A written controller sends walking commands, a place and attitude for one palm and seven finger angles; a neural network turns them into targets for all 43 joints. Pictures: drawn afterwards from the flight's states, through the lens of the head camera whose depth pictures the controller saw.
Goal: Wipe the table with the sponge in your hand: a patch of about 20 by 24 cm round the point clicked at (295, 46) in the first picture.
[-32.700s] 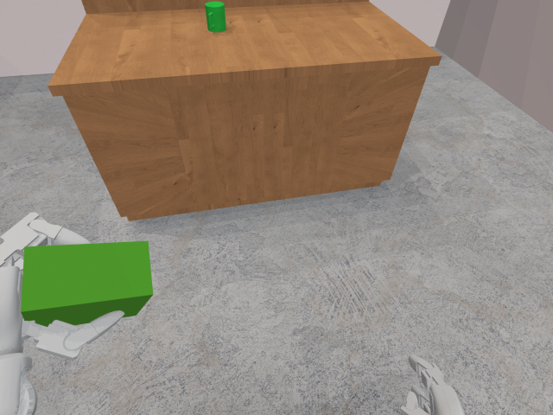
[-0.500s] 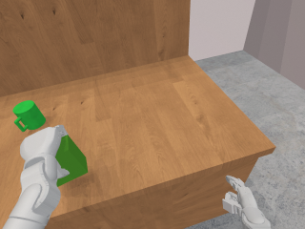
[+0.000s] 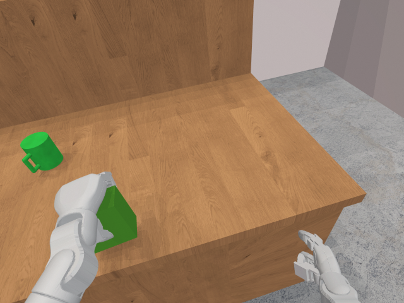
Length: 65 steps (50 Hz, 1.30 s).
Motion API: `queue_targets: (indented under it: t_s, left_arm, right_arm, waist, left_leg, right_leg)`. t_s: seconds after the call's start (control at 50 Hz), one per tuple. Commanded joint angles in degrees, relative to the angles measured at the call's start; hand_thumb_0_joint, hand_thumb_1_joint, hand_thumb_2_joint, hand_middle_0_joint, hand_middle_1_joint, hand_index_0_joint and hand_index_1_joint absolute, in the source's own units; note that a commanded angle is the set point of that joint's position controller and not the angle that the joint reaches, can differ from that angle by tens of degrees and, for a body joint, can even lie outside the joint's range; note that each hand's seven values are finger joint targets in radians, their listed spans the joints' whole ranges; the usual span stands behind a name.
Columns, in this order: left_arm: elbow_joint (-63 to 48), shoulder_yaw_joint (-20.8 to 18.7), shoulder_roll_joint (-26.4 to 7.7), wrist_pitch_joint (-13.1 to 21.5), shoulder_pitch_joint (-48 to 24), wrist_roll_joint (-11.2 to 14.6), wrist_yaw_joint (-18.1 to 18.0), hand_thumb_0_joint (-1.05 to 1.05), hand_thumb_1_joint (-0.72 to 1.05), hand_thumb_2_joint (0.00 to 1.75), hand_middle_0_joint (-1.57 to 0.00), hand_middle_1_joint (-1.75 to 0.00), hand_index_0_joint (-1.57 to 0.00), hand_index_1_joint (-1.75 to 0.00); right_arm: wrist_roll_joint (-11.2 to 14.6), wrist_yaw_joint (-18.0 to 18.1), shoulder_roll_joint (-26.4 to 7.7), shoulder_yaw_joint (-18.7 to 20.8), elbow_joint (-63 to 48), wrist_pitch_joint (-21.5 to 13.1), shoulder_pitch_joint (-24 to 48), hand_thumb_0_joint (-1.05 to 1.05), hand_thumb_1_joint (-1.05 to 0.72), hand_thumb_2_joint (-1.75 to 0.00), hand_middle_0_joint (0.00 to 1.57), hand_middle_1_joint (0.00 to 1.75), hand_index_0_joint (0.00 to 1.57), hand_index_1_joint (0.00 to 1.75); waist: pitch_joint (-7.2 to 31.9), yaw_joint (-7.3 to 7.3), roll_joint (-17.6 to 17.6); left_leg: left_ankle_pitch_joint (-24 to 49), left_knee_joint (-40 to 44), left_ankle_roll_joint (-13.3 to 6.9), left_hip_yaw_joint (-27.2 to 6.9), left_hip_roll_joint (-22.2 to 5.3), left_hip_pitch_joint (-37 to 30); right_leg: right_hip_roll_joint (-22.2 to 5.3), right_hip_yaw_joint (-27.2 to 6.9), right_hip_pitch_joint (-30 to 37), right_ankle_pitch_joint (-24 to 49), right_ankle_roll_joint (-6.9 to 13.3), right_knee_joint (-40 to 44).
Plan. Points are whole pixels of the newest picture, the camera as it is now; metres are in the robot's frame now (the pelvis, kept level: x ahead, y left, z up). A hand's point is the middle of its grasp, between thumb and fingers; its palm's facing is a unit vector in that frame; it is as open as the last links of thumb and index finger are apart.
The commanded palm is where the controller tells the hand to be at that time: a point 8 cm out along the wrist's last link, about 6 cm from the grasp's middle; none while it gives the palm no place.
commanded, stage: lower the sponge onto the table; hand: left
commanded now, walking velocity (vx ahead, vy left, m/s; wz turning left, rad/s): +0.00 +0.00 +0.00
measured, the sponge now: (106, 225) +0.25 +0.25 +0.03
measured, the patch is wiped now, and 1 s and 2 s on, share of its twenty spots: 0.00 0.00 0.15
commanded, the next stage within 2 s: wipe forward along the first lane in 0.96 s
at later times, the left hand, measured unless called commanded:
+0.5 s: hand (106, 222) +0.24 +0.24 +0.06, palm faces -0.09 -0.15 -0.98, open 10.0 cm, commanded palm +0.22 +0.26 +0.15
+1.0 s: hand (98, 218) +0.24 +0.26 +0.06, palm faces +0.00 -0.10 -1.00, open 10.0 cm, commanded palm +0.22 +0.26 +0.12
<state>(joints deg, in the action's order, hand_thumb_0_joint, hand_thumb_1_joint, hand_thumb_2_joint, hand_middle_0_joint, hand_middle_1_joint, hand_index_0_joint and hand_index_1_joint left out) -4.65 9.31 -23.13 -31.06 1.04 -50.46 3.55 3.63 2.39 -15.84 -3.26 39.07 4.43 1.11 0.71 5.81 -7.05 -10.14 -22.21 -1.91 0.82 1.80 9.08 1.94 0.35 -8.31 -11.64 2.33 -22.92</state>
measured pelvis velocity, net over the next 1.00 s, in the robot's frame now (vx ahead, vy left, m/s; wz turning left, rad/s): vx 0.00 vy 0.00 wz -0.01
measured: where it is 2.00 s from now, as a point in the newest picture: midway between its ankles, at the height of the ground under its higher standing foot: outside the picture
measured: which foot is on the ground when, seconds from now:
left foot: down 0.00-1.00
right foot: down 0.00-1.00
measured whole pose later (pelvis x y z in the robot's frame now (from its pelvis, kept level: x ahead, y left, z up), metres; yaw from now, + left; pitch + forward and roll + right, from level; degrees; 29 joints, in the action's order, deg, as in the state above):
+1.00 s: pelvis +0.00 +0.00 +0.00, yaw +0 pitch -3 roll +0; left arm 0.3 7.8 -24.4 -15.4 3.4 -55.0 -3.7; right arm 1.7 4.6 -14.7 -1.1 41.0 1.0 -1.3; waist 0.1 8.0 -5.0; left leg -11.4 -24.2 -1.4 0.7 0.9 9.5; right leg 2.9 0.2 -8.1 -11.9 2.9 -23.3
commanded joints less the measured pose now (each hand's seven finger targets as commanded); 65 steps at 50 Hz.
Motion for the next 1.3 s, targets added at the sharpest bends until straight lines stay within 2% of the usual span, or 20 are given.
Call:
queue_targets:
  t_s: [0.0, 0.08, 0.1, 0.18, 0.2, 0.24, 0.34, 0.48, 0.5, 0.58, 0.6, 0.7, 0.78, 0.8, 0.88, 0.9, 0.98, 1.0, 1.12, 1.28]
  left_arm:
    - [-23.26, -11.91, -19.94, 7.22, -21.94, -7.94, -4.56, 0.00, 0.10, 1.30, -1.20, -1.60, -1.20, -1.60]
    - [-18.39, -19.87, -24.79, 11.28, -18.79, -7.60, -11.34, 0.00, 0.10, 1.30, -1.20, -1.60, -1.20, -1.60]
    - [-15.84, -15.16, -18.75, 10.53, -19.86, -6.93, -12.15, 0.00, 0.10, 1.30, -1.20, -1.60, -1.20, -1.60]
    - [-6.96, -12.87, -16.73, 4.93, -19.96, -2.98, -10.87, 0.00, 0.10, 1.30, -1.20, -1.60, -1.20, -1.60]
    - [-6.14, -8.84, -11.75, 3.35, -15.95, -1.49, -9.34, 0.00, 0.10, 1.30, -1.20, -1.60, -1.20, -1.60]
    - [-5.35, -5.28, -9.69, 1.18, -13.47, -0.78, -5.72, 0.00, 0.10, 1.30, -1.20, -1.60, -1.20, -1.60]
    - [-7.77, -4.16, -10.95, 3.76, -13.75, -2.24, -0.26, 0.00, 0.10, 1.30, -1.20, -1.60, -1.20, -1.60]
    - [-14.28, -19.97, -24.94, 15.44, -19.54, -7.25, -9.33, 0.00, 0.10, 1.30, -1.20, -1.60, -1.20, -1.60]
    - [-13.16, -16.66, -19.43, 15.16, -18.31, -7.21, -10.93, 0.00, 0.10, 1.30, -1.20, -1.60, -1.20, -1.60]
    - [-7.65, -16.34, -17.77, 10.26, -15.43, -4.94, -14.28, 0.00, 0.10, 1.30, -1.20, -1.60, -1.20, -1.60]
    - [-5.46, -12.96, -13.82, 8.27, -14.08, -3.85, -13.50, 0.00, 0.10, 1.30, -1.20, -1.60, -1.20, -1.60]
    - [-2.63, -5.35, -8.69, 2.31, -9.49, -1.46, -6.69, 0.00, 0.10, 1.30, -1.20, -1.60, -1.20, -1.60]
    - [-8.12, -8.00, -13.80, 6.68, -11.96, -2.65, -3.68, 0.00, 0.10, 1.30, -1.20, -1.60, -1.20, -1.60]
    - [-9.36, -6.34, -11.81, 8.58, -13.45, -3.48, -3.66, 0.00, 0.10, 1.30, -1.20, -1.60, -1.20, -1.60]
    - [-12.02, -14.91, -20.21, 16.30, -19.33, -6.61, -8.80, 0.00, 0.10, 1.30, -1.20, -1.60, -1.20, -1.60]
    - [-10.80, -12.70, -16.07, 16.76, -17.97, -6.98, -10.28, 0.00, 0.10, 1.30, -1.20, -1.60, -1.20, -1.60]
    - [-5.80, -14.16, -15.42, 14.58, -15.39, -5.94, -14.03, 0.00, 0.10, 1.30, -1.20, -1.60, -1.20, -1.60]
    - [-3.78, -11.38, -11.40, 12.68, -12.40, -5.24, -14.00, 0.00, 0.10, 1.30, -1.20, -1.60, -1.20, -1.60]
    - [-0.72, -6.35, -9.36, 5.14, -14.09, -4.47, -10.38, 0.00, 0.10, 1.30, -1.20, -1.60, -1.20, -1.60]
    - [0.24, -9.85, -15.50, 12.84, -26.04, -6.72, -9.62, 0.00, 0.10, 1.30, -1.20, -1.60, -1.20, -1.60]
  right_arm:
    - [-1.85, 1.19, -4.19, 1.96, -11.78, -4.02, 13.36, 0.00, -0.90, -0.90, 0.20, 0.30, 0.20, 0.30]
    - [-2.18, 2.03, -4.45, 2.71, -8.65, -5.13, 11.46, 0.00, -0.90, -0.90, 0.20, 0.30, 0.20, 0.30]
    - [-1.72, 1.88, -3.48, 2.59, -8.64, -5.27, 11.76, 0.00, -0.90, -0.90, 0.20, 0.30, 0.20, 0.30]
    - [-0.10, 1.46, -4.94, 2.59, -6.96, -4.83, 14.37, 0.00, -0.90, -0.90, 0.20, 0.30, 0.20, 0.30]
    - [0.02, 1.30, -4.63, 2.91, -7.82, -4.80, 14.56, 0.00, -0.90, -0.90, 0.20, 0.30, 0.20, 0.30]
    - [0.29, 1.03, -5.07, 2.44, -8.27, -4.43, 15.48, 0.00, -0.90, -0.90, 0.20, 0.30, 0.20, 0.30]
    - [-0.10, 1.19, -5.30, 2.01, -9.70, -4.28, 13.52, 0.00, -0.90, -0.90, 0.20, 0.30, 0.20, 0.30]
    - [-2.36, 2.87, -4.74, 3.00, -8.36, -5.99, 10.51, 0.00, -0.90, -0.90, 0.20, 0.30, 0.20, 0.30]
    - [-2.13, 2.73, -3.56, 3.14, -8.65, -6.11, 10.33, 0.00, -0.90, -0.90, 0.20, 0.30, 0.20, 0.30]
    - [-1.12, 1.65, -4.72, 3.81, -7.11, -5.86, 11.66, 0.00, -0.90, -0.90, 0.20, 0.30, 0.20, 0.30]
    - [-0.91, 1.48, -4.66, 3.63, -7.48, -5.70, 12.24, 0.00, -0.90, -0.90, 0.20, 0.30, 0.20, 0.30]
    - [0.11, 1.16, -5.62, 3.26, -8.53, -4.55, 13.78, 0.00, -0.90, -0.90, 0.20, 0.30, 0.20, 0.30]
    - [-0.54, 1.51, -5.63, 3.00, -9.02, -4.83, 12.56, 0.00, -0.90, -0.90, 0.20, 0.30, 0.20, 0.30]
    - [-0.87, 1.75, -5.03, 2.97, -9.74, -5.22, 11.63, 0.00, -0.90, -0.90, 0.20, 0.30, 0.20, 0.30]
    - [-2.09, 2.80, -4.77, 3.74, -8.24, -6.67, 9.59, 0.00, -0.90, -0.90, 0.20, 0.30, 0.20, 0.30]
    - [-2.11, 2.92, -3.89, 3.85, -8.54, -6.91, 8.98, 0.00, -0.90, -0.90, 0.20, 0.30, 0.20, 0.30]
    - [-1.38, 2.23, -4.80, 4.46, -7.03, -6.77, 9.45, 0.00, -0.90, -0.90, 0.20, 0.30, 0.20, 0.30]
    - [-1.20, 1.87, -4.47, 4.35, -7.52, -6.52, 9.67, 0.00, -0.90, -0.90, 0.20, 0.30, 0.20, 0.30]
    - [-0.25, 1.22, -5.19, 3.52, -7.82, -4.50, 12.07, 0.00, -0.90, -0.90, 0.20, 0.30, 0.20, 0.30]
    - [-0.99, 3.21, -5.12, 3.59, -6.76, -5.41, 8.42, 0.00, -0.90, -0.90, 0.20, 0.30, 0.20, 0.30]
  waist:
    - [18.47, 2.56, 1.65]
    - [13.92, 3.46, 0.33]
    - [11.67, 2.38, 0.26]
    - [5.34, 1.30, 1.22]
    - [6.25, 1.19, 2.24]
    - [7.03, 0.78, 4.24]
    - [9.04, -0.63, 8.64]
    - [13.13, 3.00, 1.68]
    - [12.34, 2.71, 0.91]
    - [8.69, 2.61, -0.18]
    - [9.20, 2.37, 1.07]
    - [8.00, 0.45, 6.53]
    - [10.68, -0.19, 7.69]
    - [11.60, -0.04, 6.88]
    - [12.08, 1.58, 2.85]
    - [12.67, 1.67, 1.71]
    - [10.46, 1.92, 1.40]
    - [10.70, 2.13, 2.26]
    - [10.34, 0.61, 6.50]
    - [11.80, -0.58, 3.76]
  left_leg:
    - [9.99, 1.06, -0.95, -6.74, 0.29, -5.36]
    - [10.99, 1.24, -0.03, -7.37, -0.04, -7.23]
    - [10.67, 1.22, 0.22, -6.62, 0.00, -6.66]
    - [5.32, 2.82, 0.70, -6.38, 0.25, -4.97]
    - [5.26, 2.33, 0.24, -5.60, 0.03, -4.27]
    - [6.53, 2.38, 0.17, -6.10, 0.46, -3.56]
    - [4.94, 0.81, -0.98, -6.07, 0.44, -3.16]
    - [7.94, 0.74, -0.29, -6.72, 0.61, -6.38]
    - [8.85, 0.79, -0.13, -6.16, 0.50, -5.80]
    - [7.79, 1.55, 0.76, -5.80, 0.18, -5.21]
    - [7.44, 1.45, 0.59, -5.26, 0.15, -4.40]
    - [6.00, 1.37, -0.33, -5.32, 0.49, -2.65]
    - [5.68, 0.27, -1.03, -5.93, 0.53, -3.77]
    - [5.94, -0.04, -1.35, -5.75, 0.68, -3.85]
    - [5.83, 0.15, -0.78, -6.91, 0.14, -6.03]
    - [7.06, 0.06, -0.69, -6.45, 0.27, -5.83]
    - [7.65, 1.01, 0.48, -6.39, -0.30, -5.34]
    - [8.02, 1.05, 0.42, -5.79, -0.21, -4.20]
    - [7.31, 1.59, 0.23, -5.57, 0.10, -2.45]
    - [4.20, 0.97, -0.45, -6.45, 0.08, -4.13]
  right_leg:
    - [-0.26, -7.85, 7.07, 8.59, 2.87, 1.32]
    - [0.42, -11.90, 4.62, 8.63, 4.33, 4.08]
    - [0.27, -10.44, 3.10, 7.49, 4.22, 4.64]
    - [-0.39, -11.39, -0.72, 1.70, 3.70, 7.19]
    - [-0.85, -9.33, 0.83, 2.52, 3.01, 6.58]
    - [-1.26, -8.79, 1.64, 5.52, 2.43, 5.85]
    - [-1.16, -7.86, 0.78, 4.77, 1.68, 4.99]
    - [0.01, -11.85, 2.87, 6.12, 3.69, 4.86]
    - [0.00, -9.93, 2.72, 6.11, 3.70, 4.51]
    - [-0.20, -11.52, 0.64, 4.47, 3.96, 5.74]
    - [-0.64, -9.80, 1.57, 4.90, 3.47, 5.55]
    - [-0.91, -8.07, 1.49, 5.35, 2.15, 5.26]
    - [-0.68, -9.01, 1.23, 5.66, 1.90, 4.43]
    - [-0.57, -7.53, 1.30, 5.75, 1.89, 4.06]
    - [0.31, -10.11, -0.28, 3.86, 3.07, 4.55]
    - [0.34, -8.20, 0.18, 4.68, 3.19, 3.97]
    - [0.28, -9.61, -1.66, 4.86, 3.67, 4.49]
    - [0.05, -7.59, -0.37, 5.55, 3.36, 4.23]
    - [-0.41, -6.72, 0.29, 6.43, 2.39, 3.98]
    - [0.60, -7.01, -2.40, 3.03, 2.80, 3.91]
